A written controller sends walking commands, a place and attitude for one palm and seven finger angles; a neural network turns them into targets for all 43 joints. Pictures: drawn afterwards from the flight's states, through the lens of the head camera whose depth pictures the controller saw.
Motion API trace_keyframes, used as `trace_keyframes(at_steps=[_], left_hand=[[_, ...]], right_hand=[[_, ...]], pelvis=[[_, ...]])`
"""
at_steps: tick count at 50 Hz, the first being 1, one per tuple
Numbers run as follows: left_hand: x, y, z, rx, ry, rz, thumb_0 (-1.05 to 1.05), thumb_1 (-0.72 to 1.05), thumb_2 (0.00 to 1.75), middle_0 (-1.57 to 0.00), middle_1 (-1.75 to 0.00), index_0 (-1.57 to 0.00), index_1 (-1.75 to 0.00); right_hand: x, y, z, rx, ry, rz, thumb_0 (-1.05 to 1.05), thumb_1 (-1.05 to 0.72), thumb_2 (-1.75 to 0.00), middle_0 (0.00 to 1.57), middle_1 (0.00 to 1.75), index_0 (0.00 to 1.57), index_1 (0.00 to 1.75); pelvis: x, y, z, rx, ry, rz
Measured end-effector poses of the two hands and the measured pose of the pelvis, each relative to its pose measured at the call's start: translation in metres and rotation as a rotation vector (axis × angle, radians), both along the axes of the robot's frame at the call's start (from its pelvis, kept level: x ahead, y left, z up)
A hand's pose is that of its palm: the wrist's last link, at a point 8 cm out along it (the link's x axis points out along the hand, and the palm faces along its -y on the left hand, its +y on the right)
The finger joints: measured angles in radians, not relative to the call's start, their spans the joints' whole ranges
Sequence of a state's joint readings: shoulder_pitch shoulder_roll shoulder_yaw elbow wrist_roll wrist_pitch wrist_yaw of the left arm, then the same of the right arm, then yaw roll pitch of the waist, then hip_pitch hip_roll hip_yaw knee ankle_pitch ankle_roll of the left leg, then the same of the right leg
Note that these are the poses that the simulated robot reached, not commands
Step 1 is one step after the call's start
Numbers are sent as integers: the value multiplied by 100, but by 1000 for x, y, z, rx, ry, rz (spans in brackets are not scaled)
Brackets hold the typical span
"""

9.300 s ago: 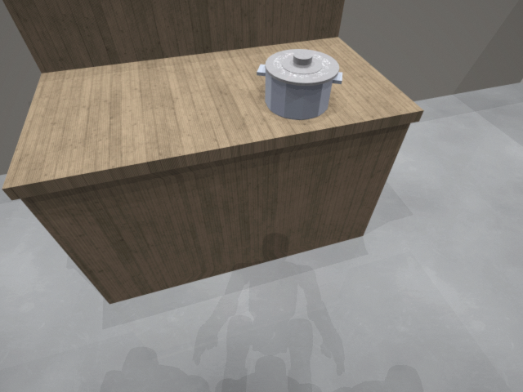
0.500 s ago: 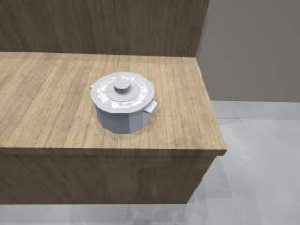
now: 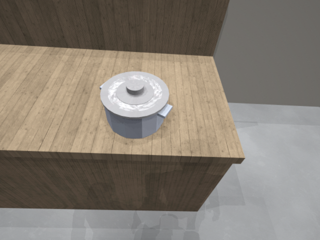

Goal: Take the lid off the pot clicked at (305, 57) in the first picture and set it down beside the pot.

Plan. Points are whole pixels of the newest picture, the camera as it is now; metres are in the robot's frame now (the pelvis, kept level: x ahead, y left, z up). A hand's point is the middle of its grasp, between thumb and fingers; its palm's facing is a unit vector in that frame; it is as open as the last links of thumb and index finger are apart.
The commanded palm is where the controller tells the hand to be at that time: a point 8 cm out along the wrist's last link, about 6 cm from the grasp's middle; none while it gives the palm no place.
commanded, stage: lift the closed hand beside the body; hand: left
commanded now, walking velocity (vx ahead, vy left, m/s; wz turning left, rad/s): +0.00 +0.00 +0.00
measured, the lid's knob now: (135, 87) +0.51 +0.12 +0.09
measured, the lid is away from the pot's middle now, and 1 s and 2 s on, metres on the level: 0.01 0.01 0.01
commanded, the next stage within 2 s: raise the hand higher, near the body in 0.68 s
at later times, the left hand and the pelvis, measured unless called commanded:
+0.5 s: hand out of the picture +0.10 +0.18 -0.05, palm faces +0.26 -0.92 -0.30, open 4.1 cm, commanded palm +0.07 +0.23 -0.02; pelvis -0.02 -0.04 +0.00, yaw +2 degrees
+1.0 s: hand out of the picture +0.12 +0.19 +0.00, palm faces +0.24 -0.89 -0.39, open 3.1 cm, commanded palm +0.08 +0.22 +0.05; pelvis +0.01 -0.05 +0.00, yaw +1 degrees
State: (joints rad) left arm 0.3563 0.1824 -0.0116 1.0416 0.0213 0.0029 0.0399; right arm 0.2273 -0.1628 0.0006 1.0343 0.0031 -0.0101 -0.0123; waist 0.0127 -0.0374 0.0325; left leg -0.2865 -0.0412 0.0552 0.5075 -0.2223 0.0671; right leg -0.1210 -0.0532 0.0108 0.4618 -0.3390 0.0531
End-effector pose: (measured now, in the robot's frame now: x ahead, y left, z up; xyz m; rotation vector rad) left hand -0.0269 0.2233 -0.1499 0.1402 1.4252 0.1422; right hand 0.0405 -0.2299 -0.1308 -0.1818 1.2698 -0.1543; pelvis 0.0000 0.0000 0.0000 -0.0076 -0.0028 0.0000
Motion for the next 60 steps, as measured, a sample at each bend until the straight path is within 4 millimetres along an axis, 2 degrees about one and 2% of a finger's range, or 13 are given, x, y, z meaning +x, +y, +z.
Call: trace_keyframes(at_steps=[4,5,10,12,14,16,21,28,35,44,49,53,60], left_hand=[[-4,-5,1,0,7,-3,0,91,90,-20,-30,-20,-30],[5,-6,5,4,-36,13,0,91,90,-21,-30,-20,-30],[112,4,82,154,-610,23,2,92,90,-27,-36,-26,-36],[141,5,104,195,-735,-1,1,92,90,-31,-41,-30,-42],[156,3,112,200,-778,-25,1,92,90,-37,-48,-36,-48],[153,-2,112,178,-779,-40,0,92,90,-43,-55,-43,-55],[115,-10,120,158,-782,-23,0,91,90,-63,-76,-62,-77],[90,3,129,254,-776,71,1,91,90,-93,-109,-92,-109],[97,-4,141,263,-809,55,1,90,90,-117,-136,-117,-136],[115,2,170,312,-864,-5,1,90,90,-128,-147,-127,-148],[118,2,180,317,-866,-42,1,90,90,-129,-149,-128,-149],[123,4,194,337,-919,-56,1,90,90,-129,-149,-129,-149],[131,7,205,343,-968,-59,1,90,90,-130,-149,-129,-150]], right_hand=[[-2,-3,-1,2,6,4,0,-92,-90,20,30,20,30],[0,-4,1,8,-24,3,1,-92,-90,20,30,20,30],[34,-7,14,12,-296,47,1,-91,-90,20,30,20,30],[54,-8,20,28,-385,50,1,-91,-90,20,30,20,30],[74,-12,29,44,-463,35,1,-91,-90,20,30,21,30],[92,-17,44,52,-538,18,1,-90,-90,20,30,21,30],[126,-32,80,5,-685,91,1,-90,-90,20,30,20,30],[145,-45,82,-54,-670,191,1,-90,-90,20,30,20,30],[135,-41,67,-24,-612,161,1,-90,-90,20,30,20,30],[122,-37,50,10,-542,98,1,-90,-90,20,30,21,30],[129,-37,50,6,-548,96,2,-90,-90,20,30,21,30],[140,-36,54,1,-574,104,2,-90,-90,20,30,21,30],[160,-29,66,-3,-625,128,1,-90,-90,20,30,20,30]], pelvis=[[-2,-2,0,-3,1,0],[-3,-3,0,-4,1,5],[-9,-8,0,8,-13,28],[-12,-11,0,8,-9,26],[-14,-16,0,9,-1,15],[-16,-22,0,11,0,3],[-19,-36,1,3,-15,11],[-24,-48,2,-9,-24,44],[-13,-52,3,-1,-32,41],[1,-51,4,9,-34,19],[6,-47,5,11,-30,13],[10,-44,5,13,-29,13],[13,-41,5,14,-31,12]])
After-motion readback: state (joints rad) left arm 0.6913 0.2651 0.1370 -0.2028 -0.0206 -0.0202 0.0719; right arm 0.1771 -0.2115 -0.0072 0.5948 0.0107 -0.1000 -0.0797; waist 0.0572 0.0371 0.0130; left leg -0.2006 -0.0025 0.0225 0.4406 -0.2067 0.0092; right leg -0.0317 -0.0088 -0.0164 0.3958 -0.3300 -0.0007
